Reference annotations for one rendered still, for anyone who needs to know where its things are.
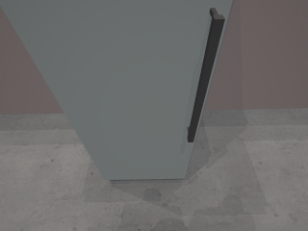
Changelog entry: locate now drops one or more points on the fridge door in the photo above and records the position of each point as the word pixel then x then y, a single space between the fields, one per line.
pixel 125 73

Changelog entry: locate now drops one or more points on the handle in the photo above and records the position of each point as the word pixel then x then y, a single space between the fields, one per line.
pixel 211 49

